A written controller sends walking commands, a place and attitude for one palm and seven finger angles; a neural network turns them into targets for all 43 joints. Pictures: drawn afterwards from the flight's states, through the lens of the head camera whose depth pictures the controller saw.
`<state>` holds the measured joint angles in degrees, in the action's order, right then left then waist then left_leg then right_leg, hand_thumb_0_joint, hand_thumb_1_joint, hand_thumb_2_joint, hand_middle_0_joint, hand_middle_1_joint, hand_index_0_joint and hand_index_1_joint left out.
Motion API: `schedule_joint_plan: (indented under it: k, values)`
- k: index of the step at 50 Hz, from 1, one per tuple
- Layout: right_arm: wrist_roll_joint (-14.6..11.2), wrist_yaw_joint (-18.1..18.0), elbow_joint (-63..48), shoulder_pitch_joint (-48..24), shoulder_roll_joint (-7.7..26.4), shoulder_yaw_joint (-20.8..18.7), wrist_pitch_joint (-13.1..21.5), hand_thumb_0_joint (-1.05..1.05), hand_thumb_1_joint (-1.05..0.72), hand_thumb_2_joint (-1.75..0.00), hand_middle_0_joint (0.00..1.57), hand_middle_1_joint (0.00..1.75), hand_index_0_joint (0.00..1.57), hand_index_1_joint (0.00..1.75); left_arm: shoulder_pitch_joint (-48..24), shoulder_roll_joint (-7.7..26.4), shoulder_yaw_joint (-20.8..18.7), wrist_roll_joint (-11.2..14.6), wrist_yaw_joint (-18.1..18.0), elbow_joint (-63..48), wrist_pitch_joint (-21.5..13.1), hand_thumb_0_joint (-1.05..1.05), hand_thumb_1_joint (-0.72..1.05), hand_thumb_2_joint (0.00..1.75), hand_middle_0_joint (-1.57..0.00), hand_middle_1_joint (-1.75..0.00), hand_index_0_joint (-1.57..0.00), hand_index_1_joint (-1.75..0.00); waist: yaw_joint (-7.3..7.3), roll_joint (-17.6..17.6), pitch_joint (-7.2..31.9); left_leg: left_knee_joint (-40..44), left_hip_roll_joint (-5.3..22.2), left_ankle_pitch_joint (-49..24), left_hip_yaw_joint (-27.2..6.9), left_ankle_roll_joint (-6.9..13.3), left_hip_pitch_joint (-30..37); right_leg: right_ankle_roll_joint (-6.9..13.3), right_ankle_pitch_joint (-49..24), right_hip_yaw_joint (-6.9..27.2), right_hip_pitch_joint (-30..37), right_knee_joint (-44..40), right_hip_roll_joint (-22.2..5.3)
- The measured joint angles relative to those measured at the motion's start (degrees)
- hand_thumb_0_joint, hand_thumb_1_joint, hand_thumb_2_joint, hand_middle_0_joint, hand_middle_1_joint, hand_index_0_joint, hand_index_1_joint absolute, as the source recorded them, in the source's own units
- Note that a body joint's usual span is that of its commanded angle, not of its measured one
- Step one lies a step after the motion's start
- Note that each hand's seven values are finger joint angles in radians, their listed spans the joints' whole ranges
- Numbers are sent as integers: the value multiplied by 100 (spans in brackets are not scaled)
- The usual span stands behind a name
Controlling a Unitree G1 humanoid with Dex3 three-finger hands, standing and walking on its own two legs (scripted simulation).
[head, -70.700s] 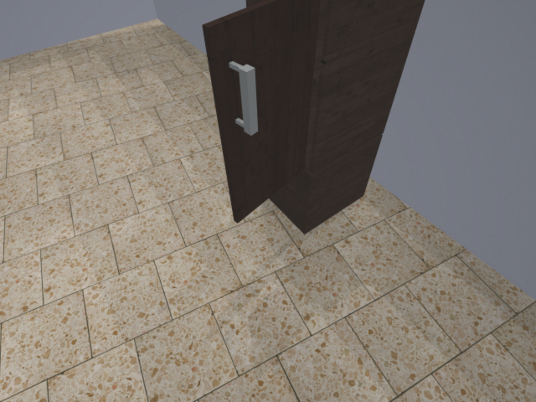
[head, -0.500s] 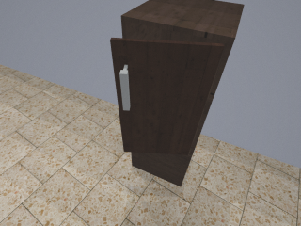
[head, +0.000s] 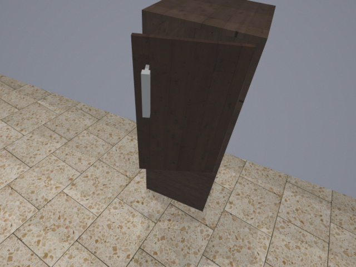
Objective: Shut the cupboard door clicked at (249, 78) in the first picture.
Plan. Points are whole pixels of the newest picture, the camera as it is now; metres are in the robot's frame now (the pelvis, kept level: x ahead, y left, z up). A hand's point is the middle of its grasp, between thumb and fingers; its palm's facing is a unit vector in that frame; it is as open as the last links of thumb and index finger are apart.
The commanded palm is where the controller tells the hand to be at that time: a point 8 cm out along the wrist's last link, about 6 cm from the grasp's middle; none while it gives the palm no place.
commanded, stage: come to a stop and stand still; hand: left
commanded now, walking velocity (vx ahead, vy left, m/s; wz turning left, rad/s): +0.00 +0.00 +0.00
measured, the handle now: (146, 91) +0.58 +0.14 +0.10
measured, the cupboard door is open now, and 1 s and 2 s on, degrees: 21 21 21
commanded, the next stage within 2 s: look again from close up in 0.28 s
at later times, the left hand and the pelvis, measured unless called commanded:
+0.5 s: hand out of the picture -0.05 +0.13 -0.17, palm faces +0.04 -0.99 -0.11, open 7.4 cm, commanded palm none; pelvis -0.02 -0.01 +0.01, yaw +0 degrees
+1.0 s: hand out of the picture -0.02 +0.13 -0.17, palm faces +0.02 -0.99 -0.14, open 7.4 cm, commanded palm none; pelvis +0.00 -0.02 +0.01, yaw -1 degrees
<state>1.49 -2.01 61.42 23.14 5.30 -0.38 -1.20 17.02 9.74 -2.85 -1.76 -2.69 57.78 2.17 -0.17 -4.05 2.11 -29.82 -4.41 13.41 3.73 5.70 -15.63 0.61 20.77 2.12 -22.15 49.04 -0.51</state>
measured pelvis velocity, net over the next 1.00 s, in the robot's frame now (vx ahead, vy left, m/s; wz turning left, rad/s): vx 0.00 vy -0.02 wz -0.01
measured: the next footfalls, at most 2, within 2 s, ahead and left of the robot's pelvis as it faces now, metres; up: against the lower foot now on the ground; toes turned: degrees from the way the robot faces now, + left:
right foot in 0.08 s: +0.01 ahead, -0.13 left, +0.00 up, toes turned +0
left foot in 1.56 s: +0.22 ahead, +0.04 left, +0.00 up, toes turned +6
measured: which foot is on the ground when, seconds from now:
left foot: down 0.00-1.00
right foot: up 0.00-0.06, down 0.08-1.00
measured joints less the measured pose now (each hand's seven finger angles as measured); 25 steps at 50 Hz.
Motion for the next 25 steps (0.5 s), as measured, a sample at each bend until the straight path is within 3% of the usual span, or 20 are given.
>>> schedule_joint_plan:
  k: [4, 7, 12, 25]
  values:
    - [-18, 4, -12, -58, -75, 40, 81, 0, -91, -90, 20, 30, 20, 30, -19, 70, 43, 60, 44, -10, -134, 1, 93, 90, -19, -30, -20, -30, 33, 67, -20, 294, -23, -216, 107, -25, -75, 67, -170, -97, 930, -1766, -68]
    - [-55, 10, 20, -223, -46, 47, 128, 1, -91, -90, 20, 30, 20, 30, -69, -40, 128, 90, 29, 128, -178, 0, 92, 90, -19, -30, -20, -30, 109, 304, -184, 477, 90, -353, 76, -76, -36, -52, -497, -123, 1098, -2242, 38]
    - [-93, 37, 105, -306, 7, 67, 164, 1, -91, -90, 20, 30, 20, 30, 66, -164, 235, 107, 30, 267, -221, 0, 92, 90, -19, -30, -20, -30, 126, 373, -280, 690, 115, -510, 28, -104, 102, -84, -616, -164, 1231, -2433, 68]
    - [-93, 27, 146, -561, 212, 22, 105, 0, -91, -90, 20, 30, 20, 30, 394, -413, 351, 78, 91, 487, -218, 0, 91, 90, -20, -30, -20, -30, -6, 258, -264, 759, 138, -592, -50, -175, 100, -13, -644, -240, 1218, -2440, 98]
